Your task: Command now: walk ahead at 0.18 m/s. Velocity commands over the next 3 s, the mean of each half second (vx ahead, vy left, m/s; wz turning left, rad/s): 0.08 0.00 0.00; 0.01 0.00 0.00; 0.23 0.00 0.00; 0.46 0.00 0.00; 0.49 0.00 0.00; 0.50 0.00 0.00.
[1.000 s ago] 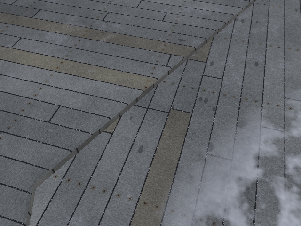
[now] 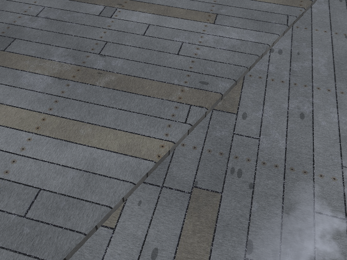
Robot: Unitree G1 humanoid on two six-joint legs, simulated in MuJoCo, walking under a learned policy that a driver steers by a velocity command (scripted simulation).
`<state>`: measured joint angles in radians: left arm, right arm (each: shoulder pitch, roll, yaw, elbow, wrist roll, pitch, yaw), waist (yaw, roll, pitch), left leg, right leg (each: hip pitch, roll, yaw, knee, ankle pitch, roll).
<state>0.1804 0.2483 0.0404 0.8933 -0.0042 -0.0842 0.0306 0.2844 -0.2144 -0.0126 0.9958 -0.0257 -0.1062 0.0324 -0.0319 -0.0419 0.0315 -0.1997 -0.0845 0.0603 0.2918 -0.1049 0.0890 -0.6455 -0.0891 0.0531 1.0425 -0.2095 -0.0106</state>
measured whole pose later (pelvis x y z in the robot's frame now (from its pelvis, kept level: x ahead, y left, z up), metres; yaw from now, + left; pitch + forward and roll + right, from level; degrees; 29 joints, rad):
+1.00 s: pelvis +0.09 -0.04 -0.01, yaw +0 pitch -1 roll +0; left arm 0.15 0.18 0.05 1.06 0.00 0.01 0.04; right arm 0.33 -0.16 0.00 1.12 -0.01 -0.02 -0.04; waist -0.01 -0.01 0.04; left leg -0.12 -0.01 0.03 0.51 -0.37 0.01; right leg -0.32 0.02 -0.01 0.51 -0.17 -0.03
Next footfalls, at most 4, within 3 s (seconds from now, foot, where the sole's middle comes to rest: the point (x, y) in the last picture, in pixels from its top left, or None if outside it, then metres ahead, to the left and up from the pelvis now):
0.18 right None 0.20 -0.14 -0.78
1.92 left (156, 232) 0.60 0.06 -0.78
2.48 right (209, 164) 0.91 -0.18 -0.78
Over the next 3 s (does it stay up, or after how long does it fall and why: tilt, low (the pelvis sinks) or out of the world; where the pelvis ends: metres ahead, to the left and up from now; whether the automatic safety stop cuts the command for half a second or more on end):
stays up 1.02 -0.07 -0.01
